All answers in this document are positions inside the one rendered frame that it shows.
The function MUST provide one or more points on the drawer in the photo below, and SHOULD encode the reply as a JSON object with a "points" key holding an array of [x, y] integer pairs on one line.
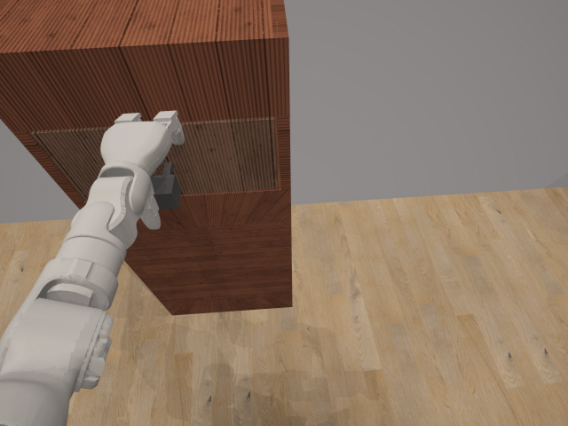
{"points": [[217, 156]]}

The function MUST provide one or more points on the left robot hand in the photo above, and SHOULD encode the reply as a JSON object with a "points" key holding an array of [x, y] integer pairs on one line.
{"points": [[144, 144]]}

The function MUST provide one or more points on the handle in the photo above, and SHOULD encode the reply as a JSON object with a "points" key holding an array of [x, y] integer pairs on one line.
{"points": [[167, 190]]}

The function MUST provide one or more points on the robot left upper arm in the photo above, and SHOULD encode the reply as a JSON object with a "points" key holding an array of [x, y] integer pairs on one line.
{"points": [[57, 349]]}

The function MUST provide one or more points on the cabinet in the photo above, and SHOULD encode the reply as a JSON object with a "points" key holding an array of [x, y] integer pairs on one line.
{"points": [[71, 64]]}

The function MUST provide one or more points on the left robot forearm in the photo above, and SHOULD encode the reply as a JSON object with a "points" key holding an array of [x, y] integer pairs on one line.
{"points": [[85, 270]]}

